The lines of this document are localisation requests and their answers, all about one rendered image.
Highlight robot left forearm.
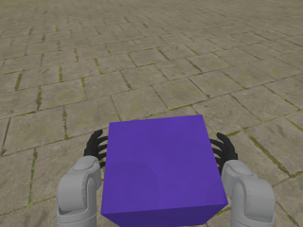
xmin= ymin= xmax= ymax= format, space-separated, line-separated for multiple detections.
xmin=56 ymin=155 xmax=102 ymax=227

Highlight carton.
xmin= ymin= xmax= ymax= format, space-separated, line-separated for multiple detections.
xmin=100 ymin=114 xmax=228 ymax=227

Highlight robot right forearm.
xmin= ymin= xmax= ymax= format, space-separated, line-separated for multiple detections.
xmin=221 ymin=160 xmax=276 ymax=227

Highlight robot left hand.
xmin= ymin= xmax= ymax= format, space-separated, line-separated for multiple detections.
xmin=83 ymin=130 xmax=108 ymax=168

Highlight robot right hand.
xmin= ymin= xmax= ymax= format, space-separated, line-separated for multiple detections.
xmin=209 ymin=132 xmax=238 ymax=176

